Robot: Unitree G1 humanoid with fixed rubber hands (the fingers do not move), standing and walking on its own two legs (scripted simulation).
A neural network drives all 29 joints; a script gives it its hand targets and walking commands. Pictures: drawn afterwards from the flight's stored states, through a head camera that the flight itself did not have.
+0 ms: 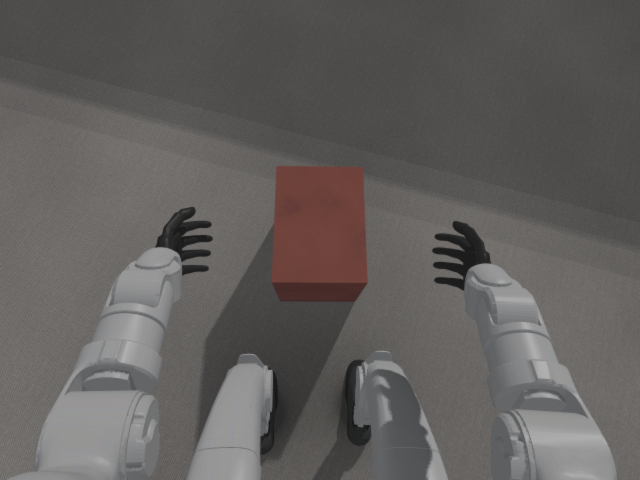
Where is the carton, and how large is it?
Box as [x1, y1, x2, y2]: [272, 166, 367, 301]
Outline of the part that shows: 276,166 272,283 279,299 354,301 367,282 362,167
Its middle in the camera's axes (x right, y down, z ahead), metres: +0.00 +0.01 +1.03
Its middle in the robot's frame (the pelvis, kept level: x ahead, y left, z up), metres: +0.55 -0.01 -0.56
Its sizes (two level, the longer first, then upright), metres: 0.290 0.213 0.258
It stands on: the floor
